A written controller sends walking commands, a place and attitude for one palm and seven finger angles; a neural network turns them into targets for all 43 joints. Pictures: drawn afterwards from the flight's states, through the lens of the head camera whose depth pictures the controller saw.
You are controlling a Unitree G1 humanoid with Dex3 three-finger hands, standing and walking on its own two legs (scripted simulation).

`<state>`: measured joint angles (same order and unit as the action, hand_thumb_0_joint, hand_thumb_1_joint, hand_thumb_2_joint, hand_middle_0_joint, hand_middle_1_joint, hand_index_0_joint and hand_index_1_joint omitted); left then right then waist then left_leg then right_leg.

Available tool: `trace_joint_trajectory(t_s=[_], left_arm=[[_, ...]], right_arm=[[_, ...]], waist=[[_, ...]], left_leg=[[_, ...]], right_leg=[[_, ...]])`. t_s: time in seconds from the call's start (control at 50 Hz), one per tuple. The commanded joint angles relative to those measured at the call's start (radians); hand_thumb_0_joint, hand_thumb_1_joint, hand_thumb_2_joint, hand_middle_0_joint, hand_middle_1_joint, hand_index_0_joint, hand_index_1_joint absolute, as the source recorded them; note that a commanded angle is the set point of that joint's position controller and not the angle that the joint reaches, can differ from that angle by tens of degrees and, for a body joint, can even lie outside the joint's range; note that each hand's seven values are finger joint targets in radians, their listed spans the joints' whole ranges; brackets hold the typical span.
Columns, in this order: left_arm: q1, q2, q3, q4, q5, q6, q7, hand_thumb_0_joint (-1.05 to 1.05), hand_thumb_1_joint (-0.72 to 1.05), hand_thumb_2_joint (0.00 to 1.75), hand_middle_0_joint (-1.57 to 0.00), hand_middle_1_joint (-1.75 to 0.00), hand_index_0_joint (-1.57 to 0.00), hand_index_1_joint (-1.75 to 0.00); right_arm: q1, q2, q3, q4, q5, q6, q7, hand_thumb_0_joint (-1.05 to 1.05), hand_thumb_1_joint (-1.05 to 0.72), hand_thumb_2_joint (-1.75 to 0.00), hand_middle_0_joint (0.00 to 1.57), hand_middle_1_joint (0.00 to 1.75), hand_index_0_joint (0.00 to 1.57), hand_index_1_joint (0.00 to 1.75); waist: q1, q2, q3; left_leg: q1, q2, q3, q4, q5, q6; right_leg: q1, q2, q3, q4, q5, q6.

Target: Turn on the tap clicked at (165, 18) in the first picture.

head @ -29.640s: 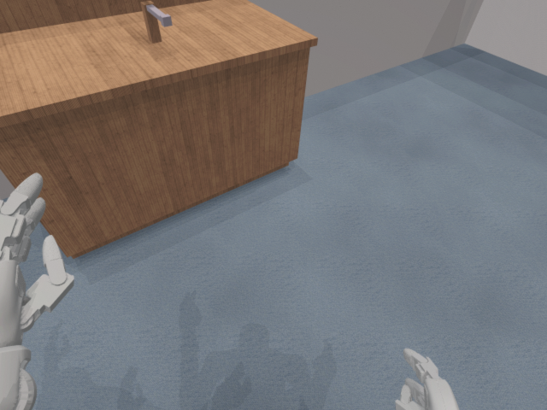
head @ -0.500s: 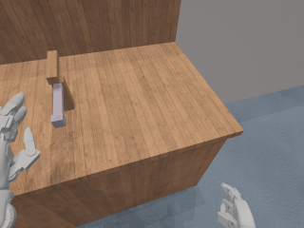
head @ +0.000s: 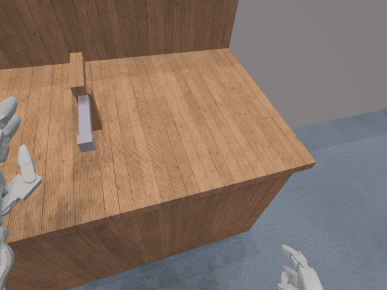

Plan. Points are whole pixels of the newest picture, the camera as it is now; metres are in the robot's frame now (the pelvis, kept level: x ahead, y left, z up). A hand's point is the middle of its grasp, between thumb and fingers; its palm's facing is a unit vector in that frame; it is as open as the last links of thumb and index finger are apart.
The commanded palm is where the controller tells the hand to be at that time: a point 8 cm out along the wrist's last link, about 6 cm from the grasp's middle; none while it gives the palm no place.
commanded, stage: look again from close up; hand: left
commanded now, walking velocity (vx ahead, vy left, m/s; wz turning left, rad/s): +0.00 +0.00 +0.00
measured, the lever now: (86, 142) +0.36 +0.27 +0.08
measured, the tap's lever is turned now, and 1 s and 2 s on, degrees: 0 0 0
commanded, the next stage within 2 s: shuffle to correct the standing spot in 0.36 s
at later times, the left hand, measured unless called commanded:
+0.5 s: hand (32, 178) +0.22 +0.27 +0.17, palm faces +0.38 -0.86 -0.35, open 7.5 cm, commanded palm +0.16 +0.30 +0.18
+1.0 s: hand (90, 176) +0.24 +0.19 +0.17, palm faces +0.34 -0.86 -0.39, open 7.5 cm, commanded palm +0.18 +0.23 +0.18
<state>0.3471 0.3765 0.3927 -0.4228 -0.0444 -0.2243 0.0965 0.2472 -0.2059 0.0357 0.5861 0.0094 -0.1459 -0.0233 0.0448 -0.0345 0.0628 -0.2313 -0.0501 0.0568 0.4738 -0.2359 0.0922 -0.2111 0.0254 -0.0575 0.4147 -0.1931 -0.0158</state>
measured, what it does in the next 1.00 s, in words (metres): shifts its weight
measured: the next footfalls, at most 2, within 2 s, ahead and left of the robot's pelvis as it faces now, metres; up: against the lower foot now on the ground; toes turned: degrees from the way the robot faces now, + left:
none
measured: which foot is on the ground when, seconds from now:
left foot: down 0.00-1.00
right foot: down 0.00-1.00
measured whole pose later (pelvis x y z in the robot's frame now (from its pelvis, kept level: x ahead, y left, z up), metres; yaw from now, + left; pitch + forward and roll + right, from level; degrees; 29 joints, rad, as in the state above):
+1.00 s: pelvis +0.01 -0.05 +0.00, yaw -1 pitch +0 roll -1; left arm 0.44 0.40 0.38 -0.48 -0.08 -0.18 0.08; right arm 0.22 -0.20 0.00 0.55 0.01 -0.08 -0.02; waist 0.01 -0.02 0.03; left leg -0.25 0.02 0.04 0.52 -0.28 0.02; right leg -0.21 0.10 -0.07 0.42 -0.22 -0.09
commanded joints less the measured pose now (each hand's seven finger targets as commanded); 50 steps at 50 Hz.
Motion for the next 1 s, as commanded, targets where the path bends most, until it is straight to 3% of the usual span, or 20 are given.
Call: trace_joint_trajectory(t_s=[0.0,0.06,0.12,0.14,0.16,0.24,0.26,0.34,0.36,0.44,0.46,0.54,0.62,0.64,0.7,0.74,0.76,0.84,0.86,0.98], left_arm=[[-0.057,0.121,0.016,-0.247,0.011,-0.083,0.010,0.00,0.90,0.90,-0.20,-0.30,-0.20,-0.30],[0.006,0.106,0.022,-0.163,0.009,-0.063,0.011,0.00,0.90,0.90,-0.20,-0.30,-0.20,-0.30],[-0.005,0.147,0.064,-0.160,0.005,-0.062,0.008,0.00,0.90,0.90,-0.20,-0.30,-0.20,-0.30],[-0.018,0.176,0.087,-0.195,0.008,-0.060,0.012,0.00,0.90,0.90,-0.20,-0.30,-0.20,-0.30],[-0.021,0.146,0.062,-0.182,-0.002,-0.062,0.005,0.00,0.90,0.90,-0.20,-0.30,-0.20,-0.30],[-0.064,0.184,0.075,-0.296,-0.001,-0.069,0.005,0.00,0.90,0.90,-0.20,-0.30,-0.20,-0.30],[-0.064,0.157,0.047,-0.289,-0.004,-0.070,0.002,0.00,0.90,0.90,-0.20,-0.30,-0.20,-0.30],[-0.056,0.171,0.055,-0.330,0.002,-0.067,0.009,0.00,0.90,0.90,-0.20,-0.30,-0.20,-0.30],[-0.040,0.146,0.035,-0.291,0.000,-0.064,0.008,0.00,0.90,0.90,-0.20,-0.30,-0.20,-0.30],[-0.020,0.160,0.061,-0.254,0.005,-0.055,0.014,0.00,0.90,0.90,-0.20,-0.30,-0.20,-0.30],[-0.014,0.132,0.037,-0.216,-0.003,-0.053,0.008,0.00,0.90,0.90,-0.20,-0.30,-0.20,-0.30],[-0.057,0.153,0.056,-0.207,-0.003,-0.046,0.005,0.00,0.90,0.90,-0.20,-0.30,-0.20,-0.30],[-0.091,0.135,0.028,-0.214,-0.001,-0.042,0.002,0.00,0.90,0.90,-0.20,-0.30,-0.20,-0.30],[-0.105,0.156,0.042,-0.259,0.001,-0.043,0.005,0.00,0.90,0.90,-0.20,-0.30,-0.20,-0.30],[-0.086,0.152,0.037,-0.264,-0.001,-0.041,0.007,0.00,0.90,0.90,-0.20,-0.30,-0.20,-0.30],[-0.061,0.185,0.072,-0.294,-0.003,-0.039,0.011,0.00,0.90,0.90,-0.20,-0.30,-0.20,-0.30],[-0.047,0.157,0.049,-0.277,-0.009,-0.037,0.008,0.00,0.90,0.90,-0.20,-0.30,-0.20,-0.30],[0.018,0.189,0.098,-0.275,-0.019,-0.028,0.008,0.00,0.90,0.90,-0.20,-0.30,-0.20,-0.30],[0.027,0.164,0.074,-0.252,-0.028,-0.024,0.002,0.00,0.90,0.90,-0.20,-0.30,-0.20,-0.30],[0.011,0.160,0.066,-0.238,-0.051,-0.001,-0.006,0.00,0.90,0.90,-0.20,-0.30,-0.20,-0.30]], right_arm=[[-0.110,-0.127,-0.061,-0.158,-0.002,-0.078,0.000,0.00,-0.90,-0.90,0.20,0.30,0.20,0.30],[-0.106,-0.128,-0.060,-0.149,0.000,-0.053,0.003,0.00,-0.90,-0.90,0.20,0.30,0.20,0.30],[-0.117,-0.125,-0.063,-0.164,0.002,-0.033,-0.004,0.00,-0.90,-0.90,0.20,0.30,0.20,0.30],[-0.130,-0.122,-0.060,-0.168,0.007,-0.030,-0.005,0.00,-0.90,-0.90,0.20,0.30,0.20,0.30],[-0.125,-0.122,-0.056,-0.169,0.002,-0.022,-0.006,0.00,-0.90,-0.90,0.20,0.30,0.20,0.30],[-0.148,-0.115,-0.053,-0.189,0.003,-0.023,-0.009,0.00,-0.90,-0.90,0.20,0.30,0.20,0.30],[-0.139,-0.122,-0.053,-0.186,-0.003,-0.021,-0.008,0.00,-0.90,-0.90,0.20,0.30,0.20,0.30],[-0.139,-0.121,-0.058,-0.185,-0.001,-0.029,-0.004,0.00,-0.90,-0.90,0.20,0.30,0.20,0.30],[-0.129,-0.124,-0.057,-0.177,-0.007,-0.023,-0.003,0.00,-0.90,-0.90,0.20,0.30,0.20,0.30],[-0.130,-0.122,-0.064,-0.178,0.002,-0.015,-0.002,0.00,-0.90,-0.90,0.20,0.30,0.20,0.30],[-0.120,-0.122,-0.061,-0.170,-0.003,-0.008,-0.003,0.00,-0.90,-0.90,0.20,0.30,0.20,0.30],[-0.138,-0.115,-0.064,-0.177,0.006,0.000,-0.008,0.00,-0.90,-0.90,0.20,0.30,0.20,0.30],[-0.131,-0.117,-0.073,-0.185,0.002,0.005,-0.006,0.00,-0.90,-0.90,0.20,0.30,0.20,0.30],[-0.152,-0.114,-0.068,-0.188,0.006,0.002,-0.005,0.00,-0.90,-0.90,0.20,0.30,0.20,0.30],[-0.134,-0.119,-0.076,-0.191,-0.002,0.003,-0.001,0.00,-0.90,-0.90,0.20,0.30,0.20,0.30],[-0.146,-0.112,-0.075,-0.195,0.004,0.003,0.001,0.00,-0.90,-0.90,0.20,0.30,0.20,0.30],[-0.137,-0.114,-0.074,-0.191,-0.002,0.007,0.001,0.00,-0.90,-0.90,0.20,0.30,0.20,0.30],[-0.132,-0.115,-0.084,-0.199,0.007,0.009,-0.003,0.00,-0.90,-0.90,0.20,0.30,0.20,0.30],[-0.122,-0.117,-0.081,-0.194,0.001,0.012,-0.004,0.00,-0.90,-0.90,0.20,0.30,0.20,0.30],[-0.110,-0.121,-0.094,-0.190,0.010,0.011,-0.017,0.00,-0.90,-0.90,0.20,0.30,0.20,0.30]], waist=[[-0.012,0.096,-0.192],[-0.014,0.070,-0.171],[-0.016,0.059,-0.153],[-0.018,0.072,-0.160],[-0.019,0.074,-0.159],[-0.017,0.133,-0.181],[-0.018,0.142,-0.179],[-0.017,0.183,-0.195],[-0.019,0.172,-0.186],[-0.018,0.149,-0.169],[-0.019,0.120,-0.162],[-0.019,0.103,-0.119],[-0.019,0.099,-0.122],[-0.020,0.128,-0.137],[-0.019,0.139,-0.154],[-0.020,0.148,-0.170],[-0.024,0.144,-0.172],[-0.027,0.122,-0.178],[-0.030,0.117,-0.173],[-0.042,0.042,-0.153]], left_leg=[[0.040,0.148,-0.158,-0.126,0.137,-0.077],[0.030,0.147,-0.156,-0.131,0.197,-0.102],[-0.002,0.151,-0.158,-0.135,0.197,-0.108],[0.027,0.142,-0.152,-0.132,0.246,-0.118],[0.022,0.145,-0.158,-0.140,0.259,-0.122],[0.053,0.147,-0.158,-0.142,0.287,-0.131],[0.052,0.151,-0.164,-0.151,0.294,-0.131],[0.107,0.163,-0.166,-0.148,0.349,-0.150],[0.092,0.169,-0.174,-0.160,0.336,-0.148],[0.085,0.167,-0.175,-0.167,0.314,-0.168],[0.081,0.173,-0.188,-0.182,0.288,-0.172],[0.068,0.196,-0.214,-0.242,0.147,-0.183],[0.034,0.219,-0.214,-0.248,0.024,-0.149],[0.067,0.209,-0.208,-0.245,0.044,-0.156],[0.045,0.218,-0.209,-0.225,0.013,-0.129],[0.074,0.206,-0.186,-0.183,0.088,-0.125],[0.051,0.206,-0.188,-0.179,0.067,-0.119],[0.046,0.194,-0.158,-0.103,0.129,-0.095],[0.023,0.191,-0.148,-0.088,0.104,-0.085],[0.008,0.142,-0.092,0.046,-0.018,-0.059]], right_leg=[[0.096,-0.074,0.088,-0.028,0.121,-0.011],[0.078,-0.070,0.074,-0.035,0.127,-0.010],[0.097,-0.076,0.081,-0.040,0.138,-0.011],[0.087,-0.069,0.072,-0.030,0.159,-0.013],[0.084,-0.065,0.062,-0.027,0.144,-0.011],[0.092,-0.061,0.056,-0.014,0.140,-0.010],[0.086,-0.055,0.053,-0.011,0.117,-0.009],[0.062,-0.051,0.049,0.002,0.073,-0.011],[0.056,-0.047,0.047,0.003,0.035,-0.009],[0.060,-0.049,0.045,-0.009,0.044,-0.012],[0.050,-0.040,0.043,-0.015,0.026,-0.008],[0.028,-0.024,0.050,-0.009,0.005,-0.001],[0.052,-0.029,0.057,-0.018,-0.002,-0.002],[0.037,-0.022,0.050,-0.017,-0.001,-0.002],[0.062,-0.025,0.049,-0.026,-0.007,-0.006],[0.058,-0.031,0.044,-0.043,0.023,-0.011],[0.067,-0.029,0.043,-0.041,0.015,-0.014],[0.068,-0.046,0.059,-0.042,0.082,-0.028],[0.066,-0.051,0.066,-0.046,0.080,-0.029],[-0.015,-0.116,0.205,-0.076,0.047,-0.072]])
